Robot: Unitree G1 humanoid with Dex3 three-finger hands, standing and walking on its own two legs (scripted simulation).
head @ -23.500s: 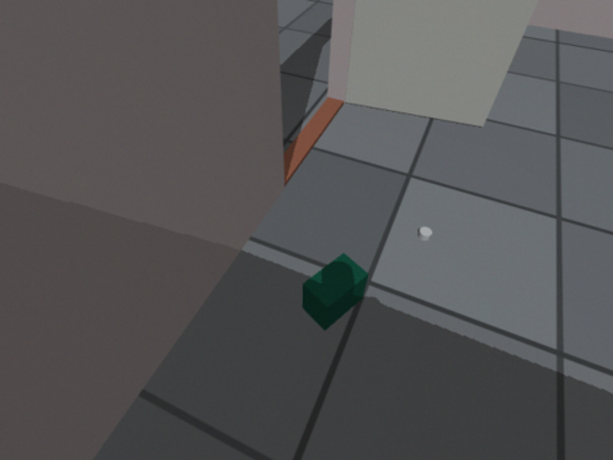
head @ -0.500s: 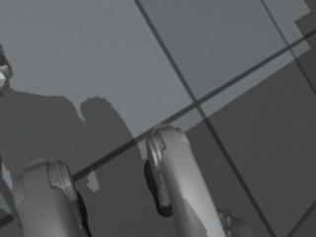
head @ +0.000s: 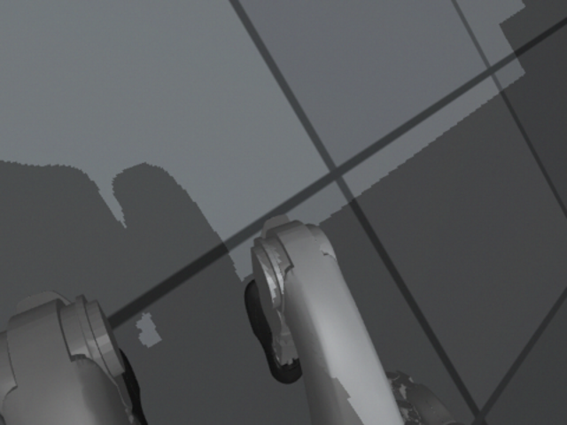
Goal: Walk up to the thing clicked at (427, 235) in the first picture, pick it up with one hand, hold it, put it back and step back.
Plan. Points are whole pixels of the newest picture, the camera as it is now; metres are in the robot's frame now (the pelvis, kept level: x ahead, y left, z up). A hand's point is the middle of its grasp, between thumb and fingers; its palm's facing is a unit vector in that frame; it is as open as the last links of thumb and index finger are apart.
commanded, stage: rest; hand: left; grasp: from above
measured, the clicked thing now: out of the picture +0.52 +0.28 -0.23
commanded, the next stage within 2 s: open in 1.34 s
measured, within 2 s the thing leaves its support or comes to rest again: rests again in 1.06 s
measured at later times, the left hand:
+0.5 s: hand out of the picture +0.51 +0.27 -0.22, palm faces -0.44 -0.10 -0.89, open 7.2 cm
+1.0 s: hand out of the picture +0.51 +0.27 -0.24, palm faces -0.44 -0.10 -0.89, open 7.3 cm
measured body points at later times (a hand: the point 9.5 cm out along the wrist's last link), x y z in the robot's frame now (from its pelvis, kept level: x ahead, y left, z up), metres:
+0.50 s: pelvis +0.00 +0.00 -0.01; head +0.28 +0.10 +0.33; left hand +0.53 +0.28 -0.17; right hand +0.00 -0.26 -0.06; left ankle +0.07 +0.14 -0.28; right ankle +0.11 -0.14 -0.28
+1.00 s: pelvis +0.00 +0.01 -0.01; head +0.29 +0.10 +0.32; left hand +0.53 +0.27 -0.19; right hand +0.01 -0.24 -0.06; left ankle +0.07 +0.14 -0.28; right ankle +0.11 -0.14 -0.28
